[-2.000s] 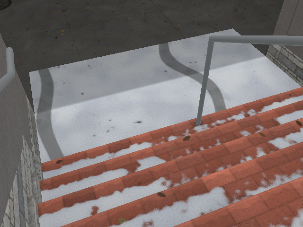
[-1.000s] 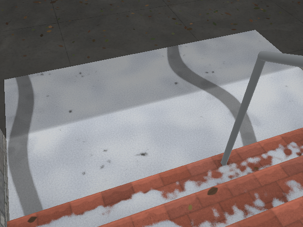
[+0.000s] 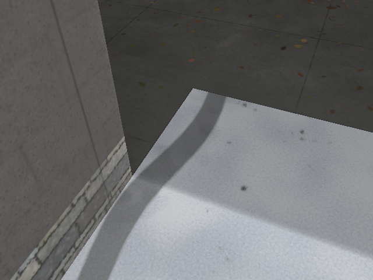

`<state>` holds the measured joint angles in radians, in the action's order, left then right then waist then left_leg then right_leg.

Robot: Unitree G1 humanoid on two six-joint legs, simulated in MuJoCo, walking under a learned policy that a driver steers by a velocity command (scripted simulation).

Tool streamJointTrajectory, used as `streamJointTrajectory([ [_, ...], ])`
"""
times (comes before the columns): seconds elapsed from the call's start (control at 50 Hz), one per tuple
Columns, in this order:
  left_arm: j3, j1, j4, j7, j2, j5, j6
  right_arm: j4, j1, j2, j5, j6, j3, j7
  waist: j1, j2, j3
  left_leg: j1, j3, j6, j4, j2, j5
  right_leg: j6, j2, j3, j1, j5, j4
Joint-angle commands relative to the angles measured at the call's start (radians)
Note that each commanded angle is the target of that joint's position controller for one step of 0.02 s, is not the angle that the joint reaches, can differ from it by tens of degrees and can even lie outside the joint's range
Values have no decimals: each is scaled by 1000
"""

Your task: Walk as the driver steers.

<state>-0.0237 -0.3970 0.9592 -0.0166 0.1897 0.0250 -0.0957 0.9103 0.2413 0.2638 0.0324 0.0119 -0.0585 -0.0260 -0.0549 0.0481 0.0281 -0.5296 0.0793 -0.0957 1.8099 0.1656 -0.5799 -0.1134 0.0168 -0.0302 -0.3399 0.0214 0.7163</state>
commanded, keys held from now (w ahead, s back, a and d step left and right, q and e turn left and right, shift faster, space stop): shift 0.44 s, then w+shift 0.56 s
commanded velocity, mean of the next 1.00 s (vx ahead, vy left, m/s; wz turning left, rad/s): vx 0.42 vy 0.00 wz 0.08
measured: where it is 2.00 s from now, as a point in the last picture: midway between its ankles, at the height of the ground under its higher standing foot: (236, 145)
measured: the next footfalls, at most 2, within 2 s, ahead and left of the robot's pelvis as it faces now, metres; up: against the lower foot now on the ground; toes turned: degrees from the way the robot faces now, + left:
left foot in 0.28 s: +0.33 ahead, +0.07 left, -0.15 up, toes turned +6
right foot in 0.66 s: +0.40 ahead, -0.16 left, -0.15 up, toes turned +2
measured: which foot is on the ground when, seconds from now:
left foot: up 0.00-0.26, down 0.28-0.66, up 0.68-1.00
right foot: down 0.00-0.28, up 0.30-0.64, down 0.66-1.00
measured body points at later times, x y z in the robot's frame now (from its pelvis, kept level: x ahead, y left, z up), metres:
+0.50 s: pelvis +0.26 -0.02 -0.14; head +0.30 -0.01 +0.31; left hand +0.30 +0.20 -0.30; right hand +0.31 -0.25 -0.29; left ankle +0.29 +0.06 -0.88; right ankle +0.32 -0.16 -0.80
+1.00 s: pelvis +0.52 -0.08 -0.14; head +0.55 -0.09 +0.31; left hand +0.39 +0.16 -0.27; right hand +0.74 -0.28 -0.25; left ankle +0.70 +0.06 -0.83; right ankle +0.36 -0.16 -0.88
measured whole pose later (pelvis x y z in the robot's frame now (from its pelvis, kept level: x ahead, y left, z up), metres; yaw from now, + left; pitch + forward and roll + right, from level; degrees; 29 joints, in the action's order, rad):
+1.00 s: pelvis +0.52 -0.08 -0.14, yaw +3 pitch +3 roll +1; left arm -0.04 -0.56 1.02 -0.01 0.20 0.01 -0.10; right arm 0.82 0.01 0.22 0.03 0.03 -0.04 0.07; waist -0.09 0.02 -0.01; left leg -0.71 -0.06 -0.05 0.69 -0.05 0.03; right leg -0.07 0.05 0.00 0.13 0.31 0.14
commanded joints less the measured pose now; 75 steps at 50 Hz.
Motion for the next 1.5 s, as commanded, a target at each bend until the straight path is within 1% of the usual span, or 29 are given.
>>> streamJointTrajectory([
  [0.02,-8,-129,-27,22,80,19,-58,-159,-224,69,62,5,-3,8,-45,-32,204,-554,42,59,-348,-145,153,-118,-285,429,120,-14,-282],
  [0.06,7,13,-31,69,66,-10,-57,-151,-145,-73,32,36,37,59,119,19,116,188,-100,73,-962,-115,750,-42,-135,160,-382,106,-372],
  [0.08,-26,86,-46,59,201,-16,-58,-23,168,-98,20,27,30,67,242,-155,-76,457,-82,40,-738,-108,920,-58,-210,212,-413,45,-311],
  [0.12,-24,71,-50,56,148,-34,-69,-53,-18,42,19,19,2,60,145,-102,-27,124,-5,35,-785,-162,1035,-55,-210,322,-230,319,-184],
  [0.2,-9,-147,26,55,80,20,-32,-134,-384,1,-17,57,37,64,-76,-80,118,75,-55,96,-1454,-208,1086,-46,-112,221,33,479,-48],
  [0.24,-17,-203,59,59,80,18,6,-85,-289,23,-21,55,31,73,-81,-49,123,235,-65,109,-1634,-232,1114,-33,-75,173,53,403,76],
  [0.28,-16,-224,66,44,58,-8,30,30,-9,66,27,47,14,67,-5,31,25,535,-132,87,-1655,-223,1168,10,22,54,-41,428,412],
  [0.32,-23,-255,31,53,77,-79,42,88,283,133,27,44,1,66,110,179,-228,1181,50,-109,-1164,-578,1879,69,68,-9,-602,1030,1045],
  [0.36,-11,-118,0,54,110,-18,38,43,259,98,-24,40,2,33,172,-6,-345,1078,154,-241,-1226,-627,1454,43,-1,145,-730,761,1106],
  [0.38,-1,-90,-16,37,82,2,46,21,158,90,-13,39,8,-2,114,-36,-333,879,241,-309,-1322,-666,1077,67,-29,166,-664,615,1030],
  [0.42,-1,18,-42,15,63,42,89,-9,16,18,-6,55,46,-30,26,-97,-149,405,189,-280,-1490,-586,952,133,-79,135,-399,334,645],
  [0.46,13,6,-28,12,18,35,110,17,49,6,-7,59,54,-18,-6,-17,-112,230,40,-183,-1488,-440,1021,150,-85,86,-160,233,308],
  [0.52,19,69,-45,-7,17,12,95,17,88,77,-40,52,16,20,28,140,-111,206,39,-115,-1551,-360,435,129,-41,18,-58,143,93],
  [0.64,-8,127,-87,-23,66,13,61,-40,71,76,-22,44,-25,50,-5,0,-4,13,132,-83,-1524,-384,-116,46,-20,-26,199,314,-171],
  [0.66,-25,0,-50,-10,106,14,39,-49,41,45,-14,46,-17,47,-62,-80,0,-130,58,-51,-1377,-320,-121,37,-74,52,363,443,-239],
  [0.68,-55,-167,-14,12,221,23,18,-95,-3,-64,-21,59,7,56,-123,-339,-16,-365,-132,3,-957,-166,15,-39,-323,479,553,802,-454],
  [0.7,-79,-242,9,21,285,8,21,-123,-73,-18,1,67,-3,58,-143,-332,37,-606,-102,-12,-771,-112,34,-110,-442,812,578,1068,-606],
  [0.72,-68,-181,-10,26,230,3,24,-138,-144,24,17,67,-14,60,-112,-173,120,-645,-21,-19,-711,-192,181,-87,-413,743,512,971,-582],
  [0.82,-47,-7,-43,6,116,-10,-6,-64,-15,4,14,43,-14,86,63,-173,39,-329,-62,41,-725,-235,495,-2,-191,299,262,384,-597],
  [1.02,-34,-189,36,20,151,-16,-17,-220,-445,-2,-10,44,24,87,-24,-131,124,-168,-197,5,-1227,-180,575,-60,-224,122,439,-306,-658],
  [1.1,-44,-161,58,39,223,7,-11,-137,-114,72,-7,52,2,46,152,-177,-100,276,-236,-80,-1265,-60,350,-57,-252,50,498,-1007,-196],
  [1.12,-44,-122,43,38,223,-5,-9,-82,100,117,8,62,-16,28,256,-158,-203,588,-139,-114,-1306,-139,356,-45,-218,43,300,-835,85],
  [1.14,-12,-197,4,18,89,-47,-19,-76,207,217,51,69,-43,8,218,39,-356,942,272,-183,-1339,-449,-92,-18,-118,29,-84,-314,460],
  [1.16,-17,-205,7,14,87,-58,-29,-69,212,189,41,71,-43,29,194,150,-466,1014,722,-209,-1523,-602,-370,-23,29,112,-279,399,692],
  [1.18,-46,-67,-30,23,191,-53,-27,-61,108,145,29,65,-38,30,173,68,-258,874,601,-157,-1572,-552,-327,-52,-34,129,-409,310,709],
  [1.24,-39,5,-48,-2,100,-7,5,-41,14,21,9,91,-7,25,76,-23,-9,493,186,-70,-1648,-443,130,-38,-122,116,-332,209,579],
  [1.38,-21,269,-198,-36,30,-26,56,24,87,25,-6,136,0,37,33,4,168,339,-258,28,-1769,-326,576,-18,-141,6,-468,-2,435],
  [1.46,-16,320,-229,-54,59,-4,42,31,133,37,-35,149,12,17,12,-47,140,334,-400,74,-1711,-298,1060,-39,-59,-150,-209,-205,116],
  [1.5,-25,297,-216,-51,86,11,51,16,167,138,-47,151,-1,-14,-11,-29,59,455,-394,82,-1579,-354,1487,-57,37,-209,-89,-145,89],
])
